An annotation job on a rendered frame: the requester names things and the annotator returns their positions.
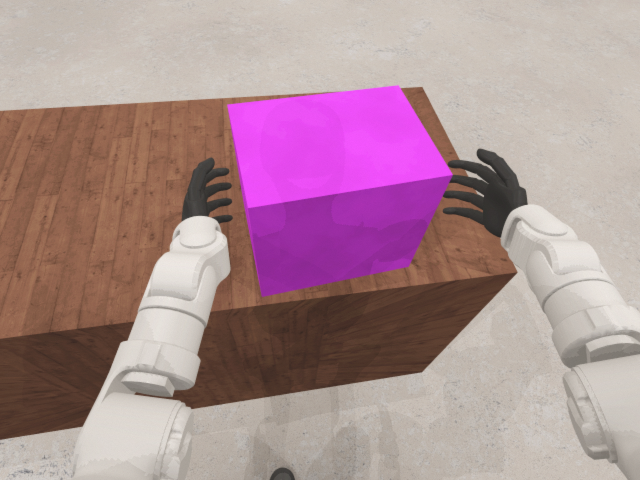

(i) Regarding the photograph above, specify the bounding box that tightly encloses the pedestal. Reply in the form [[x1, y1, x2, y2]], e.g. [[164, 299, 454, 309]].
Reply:
[[0, 87, 518, 440]]

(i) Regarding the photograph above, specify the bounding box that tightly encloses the left robot forearm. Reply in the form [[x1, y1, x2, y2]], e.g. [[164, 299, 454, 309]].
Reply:
[[72, 216, 231, 477]]

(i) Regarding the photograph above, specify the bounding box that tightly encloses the right robot forearm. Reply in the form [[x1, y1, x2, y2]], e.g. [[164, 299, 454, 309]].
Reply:
[[501, 204, 640, 369]]

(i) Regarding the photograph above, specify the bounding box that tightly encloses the right robot upper arm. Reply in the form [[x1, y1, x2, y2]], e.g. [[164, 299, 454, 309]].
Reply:
[[562, 354, 640, 480]]

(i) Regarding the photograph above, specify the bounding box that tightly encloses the robot left hand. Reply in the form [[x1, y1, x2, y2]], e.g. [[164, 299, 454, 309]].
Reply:
[[182, 157, 233, 224]]

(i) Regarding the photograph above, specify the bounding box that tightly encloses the robot right hand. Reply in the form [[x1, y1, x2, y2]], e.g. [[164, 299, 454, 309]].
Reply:
[[443, 149, 528, 238]]

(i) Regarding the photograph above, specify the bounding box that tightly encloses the left robot upper arm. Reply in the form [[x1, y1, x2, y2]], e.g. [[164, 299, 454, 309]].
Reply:
[[72, 392, 194, 480]]

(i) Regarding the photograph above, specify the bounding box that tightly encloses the carton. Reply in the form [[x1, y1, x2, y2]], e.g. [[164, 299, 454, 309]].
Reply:
[[227, 85, 453, 297]]

